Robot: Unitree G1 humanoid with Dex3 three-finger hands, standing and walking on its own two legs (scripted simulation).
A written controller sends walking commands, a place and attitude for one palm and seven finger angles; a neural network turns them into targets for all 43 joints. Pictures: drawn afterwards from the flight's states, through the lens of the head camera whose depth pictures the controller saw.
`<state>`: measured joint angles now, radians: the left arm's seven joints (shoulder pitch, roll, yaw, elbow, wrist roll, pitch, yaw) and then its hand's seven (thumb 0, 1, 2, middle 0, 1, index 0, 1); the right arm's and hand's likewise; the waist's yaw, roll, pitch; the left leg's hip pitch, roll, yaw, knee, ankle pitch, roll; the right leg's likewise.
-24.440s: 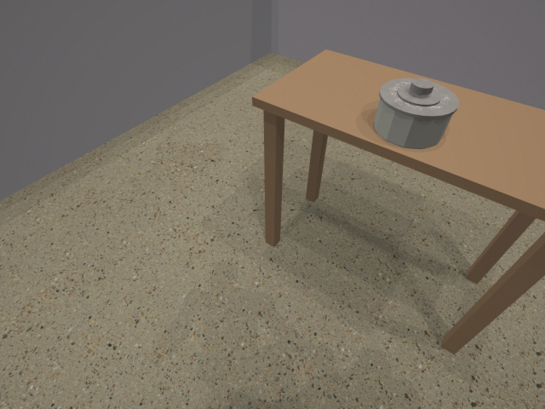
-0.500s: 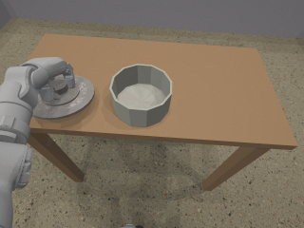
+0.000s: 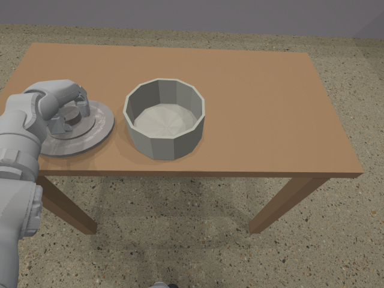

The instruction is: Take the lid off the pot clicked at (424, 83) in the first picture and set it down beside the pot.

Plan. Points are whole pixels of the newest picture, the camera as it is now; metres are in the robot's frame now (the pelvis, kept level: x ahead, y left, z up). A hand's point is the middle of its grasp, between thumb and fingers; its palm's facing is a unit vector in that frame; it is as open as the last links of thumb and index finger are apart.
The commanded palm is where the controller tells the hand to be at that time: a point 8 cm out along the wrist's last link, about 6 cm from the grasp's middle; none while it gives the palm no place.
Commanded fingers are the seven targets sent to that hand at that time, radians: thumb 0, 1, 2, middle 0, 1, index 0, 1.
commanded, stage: lower the lid onto the table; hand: left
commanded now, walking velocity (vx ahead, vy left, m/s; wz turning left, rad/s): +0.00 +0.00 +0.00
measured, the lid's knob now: (68, 116) +0.49 +0.26 +0.04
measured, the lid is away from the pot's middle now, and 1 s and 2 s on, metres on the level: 0.22 0.23 0.24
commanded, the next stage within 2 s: open the fingers wide in 0.78 s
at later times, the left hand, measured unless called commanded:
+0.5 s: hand (61, 118) +0.47 +0.26 +0.06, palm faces -0.48 -0.10 -0.87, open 8.0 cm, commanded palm +0.49 +0.27 +0.09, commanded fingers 0.00 0.52 1.14 -0.77 -0.96 -0.84 -0.97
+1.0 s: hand (60, 120) +0.47 +0.27 +0.05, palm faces -0.45 -0.07 -0.89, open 8.1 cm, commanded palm +0.48 +0.26 +0.09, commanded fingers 0.00 0.44 1.03 -0.69 -0.96 -0.75 -0.96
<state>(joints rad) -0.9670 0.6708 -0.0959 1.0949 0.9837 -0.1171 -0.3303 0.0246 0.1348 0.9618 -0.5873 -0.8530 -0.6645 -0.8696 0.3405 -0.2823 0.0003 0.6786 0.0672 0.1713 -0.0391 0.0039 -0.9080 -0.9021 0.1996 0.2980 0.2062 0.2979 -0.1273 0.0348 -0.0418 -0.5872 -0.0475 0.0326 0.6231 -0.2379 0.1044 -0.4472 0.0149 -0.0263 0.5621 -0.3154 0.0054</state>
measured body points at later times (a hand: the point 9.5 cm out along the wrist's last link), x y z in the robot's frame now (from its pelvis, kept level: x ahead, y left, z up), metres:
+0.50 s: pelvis +0.00 -0.02 -0.01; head +0.08 +0.00 +0.43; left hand +0.49 +0.27 +0.11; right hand +0.02 -0.30 -0.13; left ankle +0.04 +0.05 -0.72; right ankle -0.03 -0.14 -0.72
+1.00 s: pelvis -0.01 -0.01 -0.03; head +0.08 +0.00 +0.41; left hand +0.49 +0.27 +0.10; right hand -0.01 -0.29 -0.14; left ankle +0.04 +0.05 -0.72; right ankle -0.03 -0.14 -0.72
